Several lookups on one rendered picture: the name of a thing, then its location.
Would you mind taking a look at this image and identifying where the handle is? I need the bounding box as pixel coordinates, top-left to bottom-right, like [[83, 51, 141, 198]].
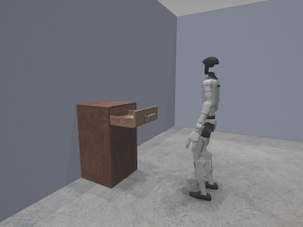
[[144, 113, 156, 118]]

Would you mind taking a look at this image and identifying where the cabinet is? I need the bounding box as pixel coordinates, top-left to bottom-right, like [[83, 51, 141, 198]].
[[77, 100, 137, 189]]

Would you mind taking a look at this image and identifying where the robot left hand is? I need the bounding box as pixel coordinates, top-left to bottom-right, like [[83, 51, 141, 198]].
[[186, 131, 200, 152]]

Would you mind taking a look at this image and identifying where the robot left thigh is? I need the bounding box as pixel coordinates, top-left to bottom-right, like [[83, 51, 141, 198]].
[[192, 123, 212, 166]]

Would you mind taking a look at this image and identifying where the left robot forearm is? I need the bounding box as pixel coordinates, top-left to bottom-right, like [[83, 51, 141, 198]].
[[194, 102, 210, 132]]

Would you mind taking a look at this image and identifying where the right robot foot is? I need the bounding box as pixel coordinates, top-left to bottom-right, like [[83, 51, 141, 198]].
[[198, 181, 219, 190]]

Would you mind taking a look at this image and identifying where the drawer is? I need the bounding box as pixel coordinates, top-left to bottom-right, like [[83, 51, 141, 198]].
[[110, 106, 158, 129]]

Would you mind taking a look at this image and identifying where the left robot upper arm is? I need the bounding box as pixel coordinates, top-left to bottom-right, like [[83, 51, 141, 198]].
[[203, 79, 214, 110]]

